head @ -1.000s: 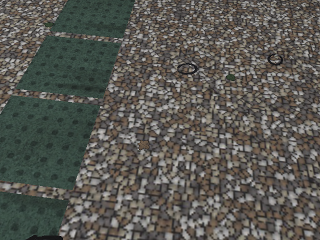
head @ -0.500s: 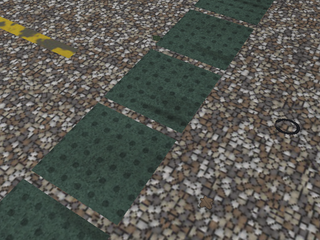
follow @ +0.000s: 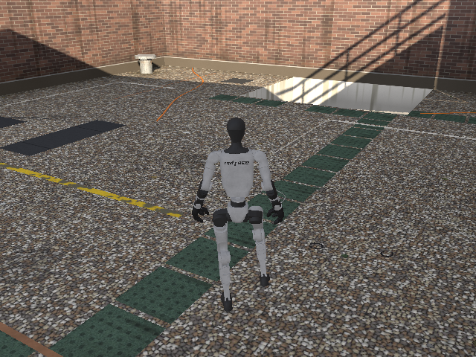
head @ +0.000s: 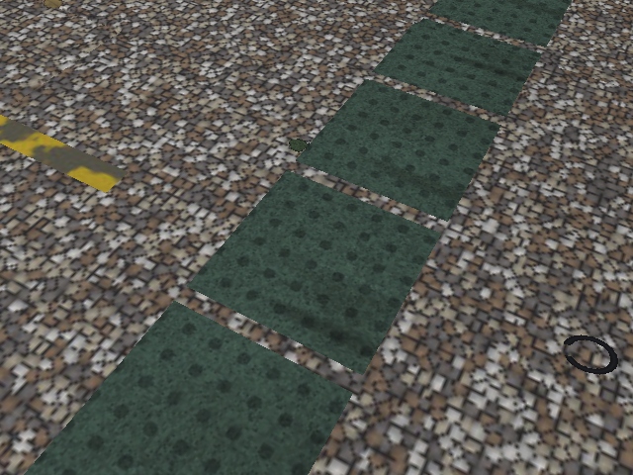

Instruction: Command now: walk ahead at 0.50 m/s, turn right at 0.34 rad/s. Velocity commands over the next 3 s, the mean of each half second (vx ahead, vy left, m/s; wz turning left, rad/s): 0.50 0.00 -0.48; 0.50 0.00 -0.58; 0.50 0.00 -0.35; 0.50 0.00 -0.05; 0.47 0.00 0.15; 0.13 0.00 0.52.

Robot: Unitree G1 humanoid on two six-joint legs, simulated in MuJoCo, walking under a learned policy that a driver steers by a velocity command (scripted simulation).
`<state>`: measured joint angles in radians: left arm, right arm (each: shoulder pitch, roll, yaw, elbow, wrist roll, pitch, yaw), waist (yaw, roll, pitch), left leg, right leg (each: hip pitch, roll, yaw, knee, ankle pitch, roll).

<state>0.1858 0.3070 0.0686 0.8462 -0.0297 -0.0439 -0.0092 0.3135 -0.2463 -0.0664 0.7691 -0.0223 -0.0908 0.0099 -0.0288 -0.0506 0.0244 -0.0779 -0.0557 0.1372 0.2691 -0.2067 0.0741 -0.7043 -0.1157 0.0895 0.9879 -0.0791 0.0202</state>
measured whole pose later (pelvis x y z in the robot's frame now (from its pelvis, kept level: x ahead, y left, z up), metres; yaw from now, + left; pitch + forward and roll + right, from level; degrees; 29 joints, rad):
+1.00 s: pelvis +0.57 -0.11 +0.00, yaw -35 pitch +1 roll +2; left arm 0.20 0.32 0.08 0.64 -0.02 -0.01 -0.01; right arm 0.32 -0.27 -0.07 0.80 -0.01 -0.10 0.00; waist -0.06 -0.05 0.02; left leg -0.13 -0.01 0.12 0.32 -0.22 0.03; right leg -0.69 -0.08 0.06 1.04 -0.21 0.01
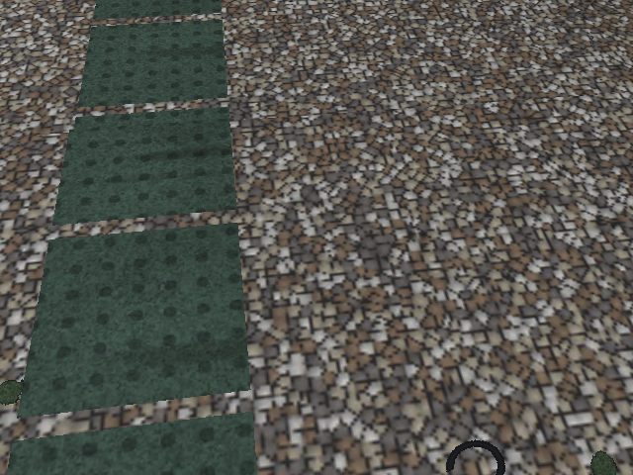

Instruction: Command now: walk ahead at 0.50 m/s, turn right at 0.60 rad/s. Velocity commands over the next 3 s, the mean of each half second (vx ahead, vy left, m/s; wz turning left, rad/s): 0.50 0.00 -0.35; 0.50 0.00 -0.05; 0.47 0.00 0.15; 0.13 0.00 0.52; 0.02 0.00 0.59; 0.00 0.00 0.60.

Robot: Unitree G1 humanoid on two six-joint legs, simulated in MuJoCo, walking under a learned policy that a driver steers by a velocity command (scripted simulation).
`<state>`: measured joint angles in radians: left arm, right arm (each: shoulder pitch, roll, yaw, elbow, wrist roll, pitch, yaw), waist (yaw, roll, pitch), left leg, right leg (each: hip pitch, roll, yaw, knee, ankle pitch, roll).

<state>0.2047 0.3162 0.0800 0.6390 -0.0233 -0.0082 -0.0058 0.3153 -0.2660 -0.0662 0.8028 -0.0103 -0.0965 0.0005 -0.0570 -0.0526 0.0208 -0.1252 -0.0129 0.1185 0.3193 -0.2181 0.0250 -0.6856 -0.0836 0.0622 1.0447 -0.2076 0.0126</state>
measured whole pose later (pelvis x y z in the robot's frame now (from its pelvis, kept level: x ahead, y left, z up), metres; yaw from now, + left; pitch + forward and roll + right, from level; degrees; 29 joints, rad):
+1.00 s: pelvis +0.57 -0.05 +0.00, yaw -10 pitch +1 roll +1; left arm 0.21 0.30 0.06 0.75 -0.01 -0.06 0.01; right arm 0.31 -0.26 -0.04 0.86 -0.01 -0.09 0.03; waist -0.04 -0.04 0.02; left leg -0.19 -0.06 0.05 0.33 -0.16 0.07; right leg -0.62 -0.11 0.04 1.01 -0.22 -0.01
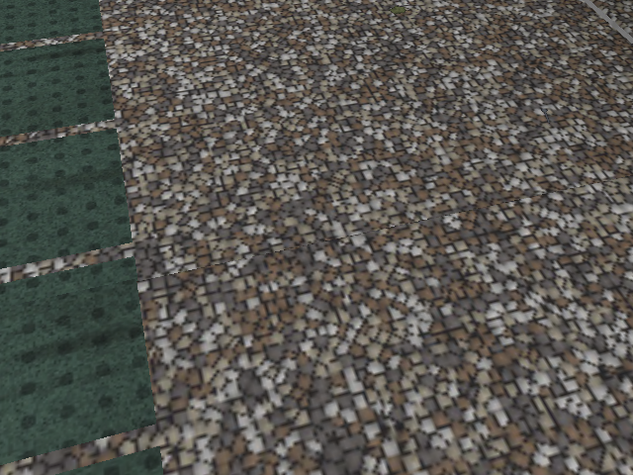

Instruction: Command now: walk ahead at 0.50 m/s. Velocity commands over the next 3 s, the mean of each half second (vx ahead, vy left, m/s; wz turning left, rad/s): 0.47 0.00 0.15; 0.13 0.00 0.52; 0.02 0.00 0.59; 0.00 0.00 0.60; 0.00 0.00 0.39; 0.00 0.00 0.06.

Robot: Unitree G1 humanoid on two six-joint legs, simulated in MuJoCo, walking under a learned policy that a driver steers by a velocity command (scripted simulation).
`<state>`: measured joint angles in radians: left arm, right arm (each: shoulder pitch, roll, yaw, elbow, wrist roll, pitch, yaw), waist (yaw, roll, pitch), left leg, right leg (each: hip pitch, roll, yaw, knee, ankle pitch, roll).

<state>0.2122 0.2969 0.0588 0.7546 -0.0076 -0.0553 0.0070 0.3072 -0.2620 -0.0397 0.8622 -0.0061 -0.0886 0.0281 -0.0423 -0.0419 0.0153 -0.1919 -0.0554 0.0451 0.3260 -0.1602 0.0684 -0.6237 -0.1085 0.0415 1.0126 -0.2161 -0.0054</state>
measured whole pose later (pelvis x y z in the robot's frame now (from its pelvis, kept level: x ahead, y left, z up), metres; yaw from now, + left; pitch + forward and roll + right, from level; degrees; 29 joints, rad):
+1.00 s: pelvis +0.41 -0.02 -0.01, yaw +23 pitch +3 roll -2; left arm 0.04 0.30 0.07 0.78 0.00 0.00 0.04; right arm 0.18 -0.30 -0.08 0.66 0.00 0.02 -0.01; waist -0.03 -0.01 0.07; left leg -0.41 -0.08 -0.08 0.45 -0.09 0.07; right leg -0.53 0.00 0.08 0.98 -0.42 0.06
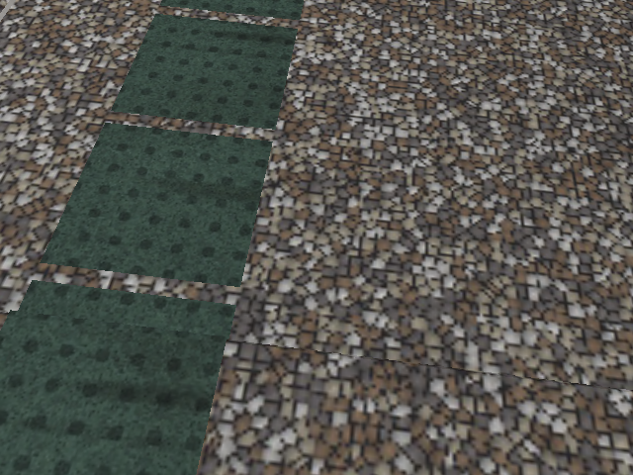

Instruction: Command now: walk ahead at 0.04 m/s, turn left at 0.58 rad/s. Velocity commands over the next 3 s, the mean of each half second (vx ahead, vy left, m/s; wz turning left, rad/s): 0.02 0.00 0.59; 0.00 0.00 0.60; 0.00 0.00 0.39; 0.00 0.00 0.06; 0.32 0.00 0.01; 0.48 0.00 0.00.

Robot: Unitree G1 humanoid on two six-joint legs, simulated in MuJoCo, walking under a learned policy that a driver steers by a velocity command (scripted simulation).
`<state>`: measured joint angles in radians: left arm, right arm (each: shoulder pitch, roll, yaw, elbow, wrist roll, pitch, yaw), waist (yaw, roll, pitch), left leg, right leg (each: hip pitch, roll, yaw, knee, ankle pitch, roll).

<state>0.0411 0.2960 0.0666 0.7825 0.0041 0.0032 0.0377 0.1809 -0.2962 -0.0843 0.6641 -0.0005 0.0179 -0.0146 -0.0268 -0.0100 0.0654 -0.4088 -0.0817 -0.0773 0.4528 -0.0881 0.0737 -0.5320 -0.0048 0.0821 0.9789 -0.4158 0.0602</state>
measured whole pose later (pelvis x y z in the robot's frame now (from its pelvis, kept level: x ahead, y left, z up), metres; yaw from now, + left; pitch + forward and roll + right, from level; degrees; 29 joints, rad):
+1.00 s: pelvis +0.01 -0.01 +0.00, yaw +36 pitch +2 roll -1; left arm 0.11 0.31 0.08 0.72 0.00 0.00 0.01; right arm 0.17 -0.32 -0.07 0.60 0.01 0.05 -0.02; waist -0.02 0.00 0.04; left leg -0.31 -0.09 -0.17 0.51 -0.23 0.04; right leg -0.42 0.03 0.08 0.74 -0.36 0.08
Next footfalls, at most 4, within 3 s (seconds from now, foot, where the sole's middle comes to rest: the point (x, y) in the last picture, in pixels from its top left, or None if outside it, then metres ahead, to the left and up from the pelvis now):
0.22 right None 0.10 -0.16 -0.77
0.64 left None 0.01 0.10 -0.77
1.08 right None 0.14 -0.08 -0.77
1.44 left None -0.06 0.09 -0.77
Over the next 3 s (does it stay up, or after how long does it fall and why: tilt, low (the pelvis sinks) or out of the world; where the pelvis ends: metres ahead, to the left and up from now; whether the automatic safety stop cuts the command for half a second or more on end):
stays up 0.31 0.31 0.01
